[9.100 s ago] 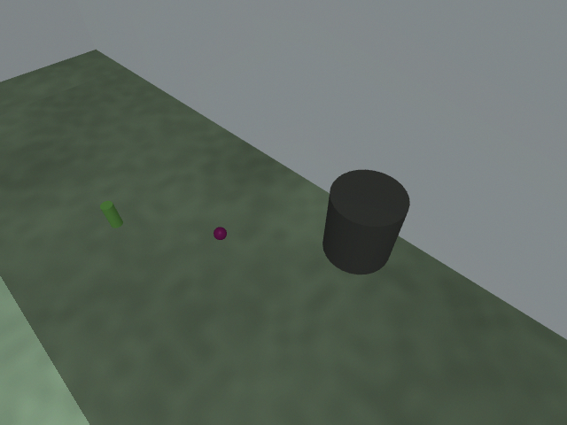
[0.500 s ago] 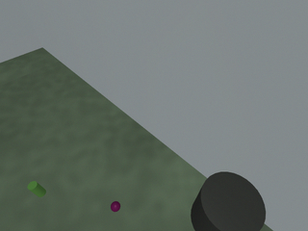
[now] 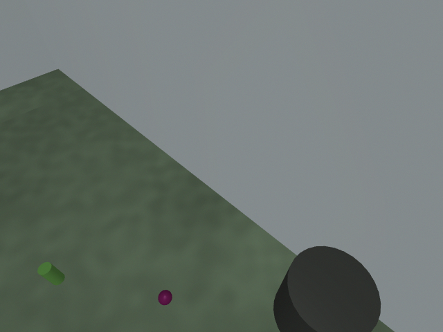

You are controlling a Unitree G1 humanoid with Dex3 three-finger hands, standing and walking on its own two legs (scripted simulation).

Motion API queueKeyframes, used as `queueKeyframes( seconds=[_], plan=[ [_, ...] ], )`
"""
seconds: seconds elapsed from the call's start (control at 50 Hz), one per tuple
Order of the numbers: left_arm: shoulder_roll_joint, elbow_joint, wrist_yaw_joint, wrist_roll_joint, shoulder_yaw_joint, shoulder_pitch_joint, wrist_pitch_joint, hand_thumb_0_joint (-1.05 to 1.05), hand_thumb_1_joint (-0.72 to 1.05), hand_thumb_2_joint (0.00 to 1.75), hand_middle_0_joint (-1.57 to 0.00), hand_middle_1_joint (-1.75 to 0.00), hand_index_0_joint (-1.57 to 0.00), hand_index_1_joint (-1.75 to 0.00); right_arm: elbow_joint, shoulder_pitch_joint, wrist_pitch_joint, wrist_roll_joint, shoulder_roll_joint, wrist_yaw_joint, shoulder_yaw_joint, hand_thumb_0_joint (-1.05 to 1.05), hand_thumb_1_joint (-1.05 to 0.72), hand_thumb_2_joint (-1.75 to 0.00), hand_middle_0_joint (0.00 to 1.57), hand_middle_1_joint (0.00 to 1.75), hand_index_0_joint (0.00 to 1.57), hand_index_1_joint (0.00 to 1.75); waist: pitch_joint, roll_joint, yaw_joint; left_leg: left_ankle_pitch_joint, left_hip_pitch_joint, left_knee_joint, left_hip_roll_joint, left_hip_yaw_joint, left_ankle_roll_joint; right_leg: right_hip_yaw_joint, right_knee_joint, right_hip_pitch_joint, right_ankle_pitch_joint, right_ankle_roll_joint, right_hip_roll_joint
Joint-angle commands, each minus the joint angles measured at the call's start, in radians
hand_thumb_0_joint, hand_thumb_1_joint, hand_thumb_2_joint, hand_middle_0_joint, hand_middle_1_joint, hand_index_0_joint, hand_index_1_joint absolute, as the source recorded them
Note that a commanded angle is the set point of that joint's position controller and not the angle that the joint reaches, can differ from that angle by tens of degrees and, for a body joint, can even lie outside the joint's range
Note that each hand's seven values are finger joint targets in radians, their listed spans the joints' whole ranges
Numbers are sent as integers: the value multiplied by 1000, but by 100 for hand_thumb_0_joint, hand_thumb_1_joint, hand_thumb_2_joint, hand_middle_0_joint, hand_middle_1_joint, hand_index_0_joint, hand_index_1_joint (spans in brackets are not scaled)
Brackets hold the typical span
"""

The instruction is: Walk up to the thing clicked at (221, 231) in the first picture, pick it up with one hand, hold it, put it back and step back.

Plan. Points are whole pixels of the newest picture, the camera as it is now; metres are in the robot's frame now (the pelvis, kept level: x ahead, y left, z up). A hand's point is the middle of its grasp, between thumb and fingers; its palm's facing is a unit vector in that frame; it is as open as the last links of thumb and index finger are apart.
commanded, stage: walk up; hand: left
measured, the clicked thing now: (165, 297) +0.40 +0.26 -0.75
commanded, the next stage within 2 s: none
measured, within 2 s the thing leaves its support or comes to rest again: neither
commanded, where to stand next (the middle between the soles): +0.03 -0.01 m, yaw +3 degrees
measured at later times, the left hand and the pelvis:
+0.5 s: hand out of the picture +0.08 +0.25 -0.14, palm faces +0.03 -0.87 -0.50, open 7.3 cm; pelvis -0.01 -0.04 -0.02, yaw +3 degrees
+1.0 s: hand out of the picture +0.00 +0.28 -0.19, palm faces +0.04 -0.94 -0.34, open 7.3 cm; pelvis -0.02 -0.01 -0.03, yaw +4 degrees
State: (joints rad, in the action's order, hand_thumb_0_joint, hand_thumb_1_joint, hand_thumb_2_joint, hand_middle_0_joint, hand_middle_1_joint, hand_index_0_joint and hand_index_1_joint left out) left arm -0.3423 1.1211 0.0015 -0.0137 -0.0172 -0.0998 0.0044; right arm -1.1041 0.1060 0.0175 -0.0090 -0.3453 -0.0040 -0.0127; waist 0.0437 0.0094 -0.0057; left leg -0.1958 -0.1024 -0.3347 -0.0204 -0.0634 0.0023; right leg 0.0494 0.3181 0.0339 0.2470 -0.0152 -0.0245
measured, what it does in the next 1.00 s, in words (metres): steps on the spot: right foot, then left foot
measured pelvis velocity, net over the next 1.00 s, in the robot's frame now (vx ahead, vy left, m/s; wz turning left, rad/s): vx -0.02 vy -0.01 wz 0.06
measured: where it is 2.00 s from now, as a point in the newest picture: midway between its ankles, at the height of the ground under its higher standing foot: outside the picture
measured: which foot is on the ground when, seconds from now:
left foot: down 0.00-0.28, up 0.30-0.66, down 0.68-1.00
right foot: down 0.00-0.08, up 0.10-0.26, down 0.28-0.70, up 0.72-1.00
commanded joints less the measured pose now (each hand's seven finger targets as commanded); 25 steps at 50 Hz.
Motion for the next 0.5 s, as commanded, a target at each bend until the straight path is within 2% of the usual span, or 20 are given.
queueKeyframes(
  seconds=[0.0, 0.02, 0.04, 0.06, 0.08, 0.1, 0.12, 0.16, 0.18, 0.2, 0.22, 0.24, 0.26, 0.28, 0.3, 0.32, 0.36, 0.38, 0.44, 0.48],
  plan=[
    [-216, -59, -11, 3, -42, 28, 18, 0, 90, 90, -20, -30, -20, -30, 63, -44, 28, -4, -210, 17, -42, 0, -90, -90, 20, 30, 20, 30, -77, -5, 1, 232, 91, 22, -112, 91, -39, 66, -35, 61, -303, -18, 118],
    [-264, -89, 6, -16, -67, 15, 13, 0, 90, 90, -20, -30, -20, -30, 71, 59, 34, 0, -278, 18, -76, 0, -90, -90, 20, 30, 20, 30, -115, 14, -26, 8, 171, -33, -102, 105, -96, 35, 63, 119, -50, -47, 76],
    [-245, -101, 15, -22, -65, 45, 7, 0, 90, 90, -20, -30, -20, -30, 50, 128, 39, -2, -296, 21, -89, 0, -90, -90, 20, 30, 20, 30, -86, -28, -53, -140, 231, 9, -152, 181, -131, 21, 137, 266, 135, -55, 55],
    [-216, -121, 23, -24, -62, 72, -1, 0, 90, 90, -20, -30, -20, -30, 41, 177, 41, -6, -337, 23, -108, 0, -90, -90, 20, 30, 20, 30, -33, -126, -79, -287, 253, 108, -251, 302, -197, -35, 278, 409, 264, -47, 12],
    [-229, -144, 28, -33, -70, 82, -7, 0, 90, 90, -20, -30, -20, -30, 63, 186, 46, -11, -368, 24, -126, 0, -90, -90, 20, 30, 20, 30, 48, -162, -89, -349, 171, 195, -390, 444, -284, -8, 477, 494, 329, -31, 50],
    [-244, -162, 32, -33, -77, 78, -5, 0, 90, 90, -20, -30, -20, -30, 88, 172, 55, -17, -372, 25, -131, 0, -90, -90, 20, 30, 20, 30, 98, -111, -70, -311, 96, 203, -428, 488, -308, 53, 545, 508, 318, -31, 95],
    [-254, -168, 38, -26, -81, 58, -2, 0, 90, 90, -20, -30, -20, -30, 109, 147, 61, -18, -360, 24, -125, 0, -90, -90, 20, 30, 20, 30, 113, -75, -47, -272, 51, 197, -410, 458, -304, 67, 572, 501, 301, -31, 114],
    [-236, -166, 51, -11, -78, -10, 7, 0, 90, 90, -20, -30, -20, -30, 154, 77, 65, -27, -323, 18, -113, 0, -90, -90, 20, 30, 20, 30, 92, -111, -2, -176, 22, 149, -323, 310, -242, 50, 448, 433, 280, -29, 132],
    [-217, -148, 48, -5, -73, -53, 17, 0, 90, 90, -20, -30, -20, -30, 171, 31, 57, -32, -300, 10, -102, 0, -90, -90, 20, 30, 20, 30, 55, -159, 18, -58, -38, 102, -276, 227, -205, 4, 354, 308, 229, -22, 112],
    [-191, -123, 36, -3, -66, -89, 26, 0, 90, 90, -20, -30, -20, -30, 182, -24, 39, -32, -242, 5, -80, 0, -90, -90, 20, 30, 20, 30, 23, -156, 39, 108, -131, 18, -199, 119, -158, -55, 228, 149, 122, 4, 68],
    [-171, -100, 16, 4, -69, -148, 34, 0, 90, 90, -20, -30, -20, -30, 194, -64, 10, -21, -220, 1, -72, 0, -90, -90, 20, 30, 20, 30, 1, -159, 75, 180, -177, -101, -139, 50, -106, -92, 101, 33, -102, 34, 41],
    [-248, -96, -13, 7, -95, -178, 37, 0, 90, 90, -20, -30, -20, -30, 214, -53, -19, -17, -205, -6, -72, 0, -90, -90, 20, 30, 20, 30, 18, -76, 81, 178, -201, -260, -64, -4, -54, -74, 55, 33, -262, 49, 65],
    [-372, -108, -46, 5, -128, -215, 36, 0, 90, 90, -20, -30, -20, -30, 242, -14, -43, -16, -165, -6, -65, 0, -90, -90, 20, 30, 20, 30, 26, 159, 98, -159, -332, -470, 59, 22, -6, 168, -7, 41, -564, 15, 262],
    [-425, -161, -64, -3, -126, -173, 34, 0, 90, 90, -20, -30, -20, -30, 240, 88, -77, -14, -166, -4, -71, 0, -90, -90, 20, 30, 20, 30, -25, 120, 53, -441, -302, -622, 98, 208, 5, 413, -60, 156, -604, -114, 465],
    [-416, -197, -72, -6, -125, -126, 26, 0, 90, 90, -20, -30, -20, -30, 228, 134, -102, -14, -230, -1, -102, 0, -90, -90, 20, 30, 20, 30, -54, 64, 30, -479, -247, -799, 78, 277, -4, 378, 19, 197, -654, -220, 476],
    [-366, -219, -75, 7, -121, -91, 25, 0, 90, 90, -20, -30, -20, -30, 232, 151, -106, -8, -233, 2, -107, 0, -90, -90, 20, 30, 20, 30, -77, 45, 4, -444, -298, -881, 74, 313, -11, 272, 90, 120, -764, -222, 427],
    [-334, -252, -87, 14, -117, -35, 21, 0, 90, 90, -20, -30, -20, -30, 240, 209, -113, -20, -249, 1, -117, 0, -90, -90, 20, 30, 20, 30, -104, 60, -34, -340, -342, -957, 59, 323, 3, 157, 119, 106, -662, -166, 361],
    [-325, -251, -90, 12, -120, -63, 22, 0, 90, 90, -20, -30, -20, -30, 249, 200, -116, -32, -263, -6, -121, 0, -90, -90, 20, 30, 20, 30, -116, 49, -19, -306, -351, -973, 62, 319, 7, 130, 137, 101, -617, -145, 344],
    [-333, -277, -89, -5, -130, -126, 35, 0, 90, 90, -20, -30, -20, -30, 292, 172, -115, -38, -276, -12, -133, 0, -90, -90, 20, 30, 20, 30, -140, 76, 23, -267, -448, -991, 38, 305, 18, 130, 150, 11, -450, -195, 369],
    [-329, -286, -83, -12, -130, -157, 42, 0, 90, 90, -20, -30, -20, -30, 308, 136, -114, -32, -272, -15, -136, 0, -90, -90, 20, 30, 20, 30, -92, 125, 52, -276, -464, -907, 28, 276, 25, 140, 118, 47, -270, -206, 364]
  ],
)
